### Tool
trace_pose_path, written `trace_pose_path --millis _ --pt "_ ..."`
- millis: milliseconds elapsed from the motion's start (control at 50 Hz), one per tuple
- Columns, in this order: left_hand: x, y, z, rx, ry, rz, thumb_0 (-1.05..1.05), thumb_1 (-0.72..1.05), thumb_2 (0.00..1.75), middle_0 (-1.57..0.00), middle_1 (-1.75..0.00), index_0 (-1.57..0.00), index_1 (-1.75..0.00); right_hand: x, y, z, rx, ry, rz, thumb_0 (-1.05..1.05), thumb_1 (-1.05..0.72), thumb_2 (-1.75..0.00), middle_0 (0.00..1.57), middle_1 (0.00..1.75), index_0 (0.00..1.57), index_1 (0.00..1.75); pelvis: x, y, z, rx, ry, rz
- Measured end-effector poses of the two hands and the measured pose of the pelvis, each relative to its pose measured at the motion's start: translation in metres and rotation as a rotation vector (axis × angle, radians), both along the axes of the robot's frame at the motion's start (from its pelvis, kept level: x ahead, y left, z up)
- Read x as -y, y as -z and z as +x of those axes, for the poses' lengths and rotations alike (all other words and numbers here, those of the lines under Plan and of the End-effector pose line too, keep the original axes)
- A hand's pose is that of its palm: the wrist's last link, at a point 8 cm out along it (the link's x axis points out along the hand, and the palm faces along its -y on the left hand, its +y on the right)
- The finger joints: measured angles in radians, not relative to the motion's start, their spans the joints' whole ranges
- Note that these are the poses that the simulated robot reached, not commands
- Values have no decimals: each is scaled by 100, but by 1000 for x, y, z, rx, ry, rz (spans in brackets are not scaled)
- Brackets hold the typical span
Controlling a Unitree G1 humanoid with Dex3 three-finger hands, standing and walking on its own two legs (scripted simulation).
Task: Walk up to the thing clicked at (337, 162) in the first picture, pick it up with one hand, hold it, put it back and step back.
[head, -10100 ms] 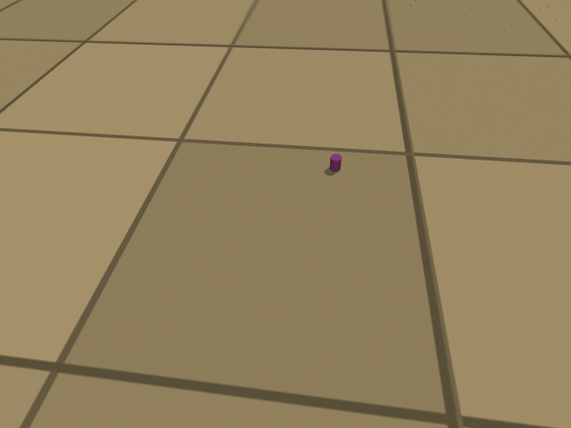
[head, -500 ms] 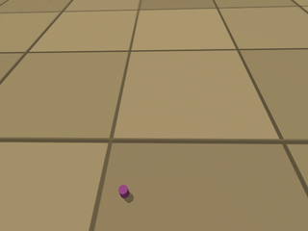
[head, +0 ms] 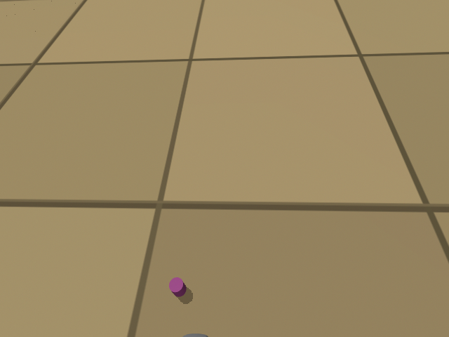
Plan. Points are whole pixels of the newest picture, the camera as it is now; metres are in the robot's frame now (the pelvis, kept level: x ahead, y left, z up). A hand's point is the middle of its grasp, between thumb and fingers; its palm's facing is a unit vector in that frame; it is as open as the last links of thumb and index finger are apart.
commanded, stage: walk up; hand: left
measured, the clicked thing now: (177, 287) +0.40 +0.26 -0.73
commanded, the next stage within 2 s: none
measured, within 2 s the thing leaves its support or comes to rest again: neither
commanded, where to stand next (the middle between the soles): +0.02 +0.03 m, yaw +0 degrees
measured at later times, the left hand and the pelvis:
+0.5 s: hand out of the picture +0.11 +0.27 -0.16, palm faces +0.00 -0.92 -0.39, open 7.4 cm; pelvis +0.03 +0.00 -0.02, yaw +0 degrees
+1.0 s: hand out of the picture +0.02 +0.29 -0.13, palm faces +0.12 -0.89 -0.45, open 7.4 cm; pelvis -0.02 +0.00 -0.01, yaw +6 degrees
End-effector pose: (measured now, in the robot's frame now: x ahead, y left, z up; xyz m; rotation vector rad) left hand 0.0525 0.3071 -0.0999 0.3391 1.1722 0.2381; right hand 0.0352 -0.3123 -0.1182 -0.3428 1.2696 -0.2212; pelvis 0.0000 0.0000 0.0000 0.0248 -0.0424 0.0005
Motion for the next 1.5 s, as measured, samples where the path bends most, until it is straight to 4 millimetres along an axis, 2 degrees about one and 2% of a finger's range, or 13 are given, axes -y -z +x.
trace_pose_path --millis 120,260,360,460,600,720,840,920,1060,1120,1240,1360,1500 --pt "2 0 19 -28 9 17 0 90 90 -21 -30 -20 -30 -8 1 61 69 -50 26 1 -91 -90 20 30 20 30 -2 0 21 -1 3 -23" --pt "-11 34 50 -31 -48 -10 0 90 90 -21 -30 -20 -30 -32 12 121 103 -101 27 1 -91 -90 20 30 20 30 -10 20 51 25 -14 -22" --pt "-2 34 69 -23 -33 -35 0 90 90 -21 -30 -20 -30 -42 1 145 178 -95 36 1 -91 -90 20 30 21 30 -11 14 50 32 -15 -32" --pt "0 26 64 -18 -11 -13 0 90 90 -21 -30 -20 -30 -38 -3 156 230 -111 47 1 -90 -90 21 30 21 30 -6 14 40 20 0 -27" --pt "1 16 13 -48 -20 98 0 90 90 -21 -30 -20 -30 -9 21 143 270 -107 74 1 -90 -90 20 30 21 30 13 31 12 35 12 -31" --pt "4 -16 -41 -105 -59 151 0 90 90 -21 -30 -21 -30 3 24 96 157 -78 101 1 -91 -90 20 30 20 30 19 13 -4 11 -3 25" --pt "-1 -36 -43 -31 -75 165 0 90 90 -21 -30 -21 -30 13 26 29 -9 -86 84 1 -91 -90 20 30 20 30 17 2 -15 -22 -60 15" --pt "-6 -31 -41 59 -82 136 0 90 90 -21 -30 -21 -30 11 25 7 -89 -117 53 1 -91 -90 20 30 20 30 11 5 -18 -9 -100 1" --pt "-21 11 -60 25 -113 24 0 90 90 -21 -30 -20 -30 -18 3 23 59 -140 12 1 -91 -90 20 30 20 30 -7 12 -26 27 -86 16" --pt "-19 18 -59 3 -109 -21 0 90 90 -21 -30 -20 -30 -26 -12 29 119 -144 8 1 -91 -90 20 30 21 30 -10 7 -22 19 -100 -17" --pt "-10 19 -50 -10 -74 -47 0 90 90 -21 -30 -20 -30 -24 -21 46 153 -164 5 1 -90 -90 21 30 21 30 -7 3 -16 4 -85 -14" --pt "-2 12 -37 -20 -50 9 0 90 90 -21 -30 -20 -30 -9 2 59 123 -124 23 1 -90 -90 20 30 21 30 0 10 -6 15 -79 -48" --pt "-9 -4 -21 1 -38 39 0 90 90 -21 -30 -20 -30 -26 10 70 88 -130 68 1 -91 -90 20 30 20 30 -7 4 3 3 -73 -19"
